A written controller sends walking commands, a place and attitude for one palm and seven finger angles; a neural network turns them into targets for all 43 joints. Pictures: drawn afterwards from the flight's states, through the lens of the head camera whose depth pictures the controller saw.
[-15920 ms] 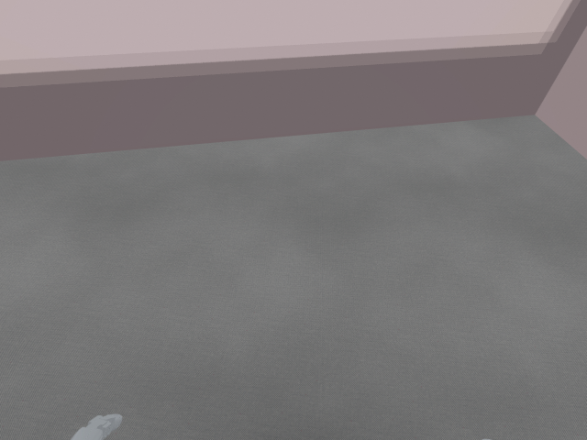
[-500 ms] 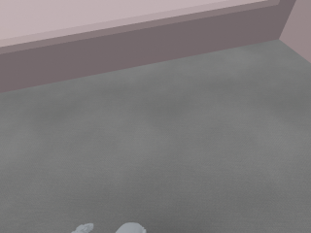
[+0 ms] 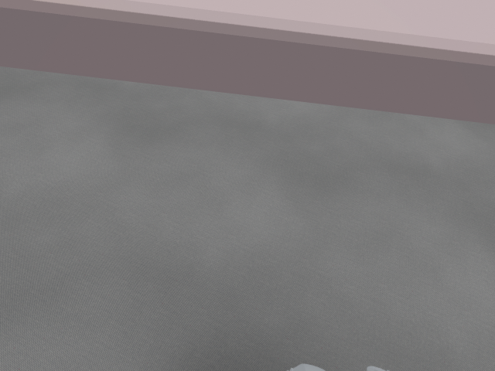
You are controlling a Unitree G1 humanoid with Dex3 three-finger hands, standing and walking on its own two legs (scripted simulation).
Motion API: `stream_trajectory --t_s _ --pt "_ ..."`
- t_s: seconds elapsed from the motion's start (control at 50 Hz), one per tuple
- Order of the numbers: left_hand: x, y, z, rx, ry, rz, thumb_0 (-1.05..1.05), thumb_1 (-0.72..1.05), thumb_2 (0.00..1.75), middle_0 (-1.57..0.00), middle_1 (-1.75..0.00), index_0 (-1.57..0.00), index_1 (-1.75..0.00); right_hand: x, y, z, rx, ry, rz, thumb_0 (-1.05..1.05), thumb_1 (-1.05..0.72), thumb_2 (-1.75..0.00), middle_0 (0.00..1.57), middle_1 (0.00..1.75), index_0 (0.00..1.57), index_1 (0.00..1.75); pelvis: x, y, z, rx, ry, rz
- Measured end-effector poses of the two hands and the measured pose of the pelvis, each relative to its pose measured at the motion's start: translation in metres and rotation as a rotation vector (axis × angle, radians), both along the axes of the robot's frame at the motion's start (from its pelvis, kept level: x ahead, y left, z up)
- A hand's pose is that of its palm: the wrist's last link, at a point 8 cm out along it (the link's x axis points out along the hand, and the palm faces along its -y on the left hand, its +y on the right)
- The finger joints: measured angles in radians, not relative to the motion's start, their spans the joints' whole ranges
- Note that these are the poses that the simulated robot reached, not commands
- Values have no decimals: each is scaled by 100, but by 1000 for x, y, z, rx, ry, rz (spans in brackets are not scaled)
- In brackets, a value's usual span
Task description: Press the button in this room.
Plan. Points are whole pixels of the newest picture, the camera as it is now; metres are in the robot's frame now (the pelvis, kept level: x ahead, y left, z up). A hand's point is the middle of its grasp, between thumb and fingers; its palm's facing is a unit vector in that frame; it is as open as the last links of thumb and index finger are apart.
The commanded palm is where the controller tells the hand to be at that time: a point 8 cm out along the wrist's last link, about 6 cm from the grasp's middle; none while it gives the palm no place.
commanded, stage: turn or walk to find it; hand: left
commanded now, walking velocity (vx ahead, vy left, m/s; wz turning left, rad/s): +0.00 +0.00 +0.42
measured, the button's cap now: out of the picture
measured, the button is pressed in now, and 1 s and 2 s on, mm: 0 0 0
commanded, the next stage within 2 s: none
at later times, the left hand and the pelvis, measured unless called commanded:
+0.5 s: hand out of the picture +0.02 +0.14 -0.14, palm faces +0.22 -0.94 -0.28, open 7.4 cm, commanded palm none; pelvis -0.04 -0.06 +0.00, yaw +12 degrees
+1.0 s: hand out of the picture -0.14 +0.19 -0.18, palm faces +0.47 -0.85 -0.24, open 7.4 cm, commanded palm none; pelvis -0.08 -0.02 +0.00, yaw +25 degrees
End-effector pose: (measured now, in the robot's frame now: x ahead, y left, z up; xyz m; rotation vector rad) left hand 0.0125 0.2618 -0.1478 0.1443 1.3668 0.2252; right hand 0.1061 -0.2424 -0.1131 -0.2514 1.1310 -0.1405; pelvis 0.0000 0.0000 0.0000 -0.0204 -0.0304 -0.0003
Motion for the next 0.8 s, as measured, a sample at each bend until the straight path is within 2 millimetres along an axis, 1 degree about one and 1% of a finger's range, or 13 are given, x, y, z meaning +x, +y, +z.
stream_trajectory --t_s 0.08,0.16,0.22,0.28,0.34,0.38,0.48,0.54,0.6,0.66,0.7,0.74,0.8 --pt "10 3 9 7 -62 3 0 91 90 -20 -30 -19 -30 -5 7 0 19 8 13 0 -90 -90 20 30 20 30 -5 2 4 1 8 23" --pt "21 -2 16 24 -112 0 0 91 90 -20 -30 -19 -30 -20 6 -6 42 31 8 0 -90 -90 20 30 20 30 -10 -4 4 8 14 49" --pt "31 -12 21 36 -151 -5 0 91 90 -20 -30 -19 -30 -36 -2 -15 57 65 2 0 -90 -90 20 30 20 30 -15 -12 3 13 18 74" --pt "39 -26 26 50 -198 -8 0 91 90 -20 -30 -19 -30 -54 -15 -26 72 111 -1 0 -90 -90 20 30 20 30 -21 -24 -1 22 24 102" --pt "38 -42 29 73 -243 -2 0 91 90 -20 -30 -19 -30 -69 -33 -42 89 154 -1 0 -90 -90 20 30 20 30 -27 -40 -8 31 24 129" --pt "30 -53 34 80 -254 8 0 91 90 -20 -30 -20 -30 -75 -42 -46 91 182 7 1 -90 -90 20 30 20 30 -30 -47 -7 31 13 157" --pt "-5 -72 41 79 -221 79 0 91 90 -20 -30 -20 -30 -78 -60 -40 85 217 43 1 -91 -90 20 30 20 30 -34 -58 2 57 5 205" --pt "-26 -78 39 71 -193 118 0 91 90 -20 -30 -20 -30 -77 -65 -37 74 227 69 1 -91 -90 20 30 20 30 -37 -61 4 59 4 240" --pt "-48 -81 35 65 -171 168 0 91 90 -20 -30 -20 -30 -73 -66 -35 55 243 106 1 -91 -90 20 30 20 30 -40 -62 4 57 8 272" --pt "-72 -79 30 56 -141 213 0 91 90 -20 -30 -20 -30 -63 -60 -32 35 248 153 1 -91 -90 20 30 20 30 -45 -59 3 53 14 301" --pt "-91 -76 24 47 -117 244 0 91 90 -20 -30 -20 -30 -53 -51 -30 23 236 190 1 -91 -90 20 30 19 30 -49 -55 2 49 18 320" --pt "-111 -71 18 38 -92 279 0 91 90 -20 -30 -20 -30 -40 -39 -27 11 210 231 1 -91 -90 20 30 19 30 -54 -50 0 43 22 339" --pt "-142 -60 4 21 -56 333 0 91 90 -20 -30 -20 -30 -19 -14 -24 -7 142 295 1 -91 -90 20 30 19 30 -63 -38 -7 25 22 373"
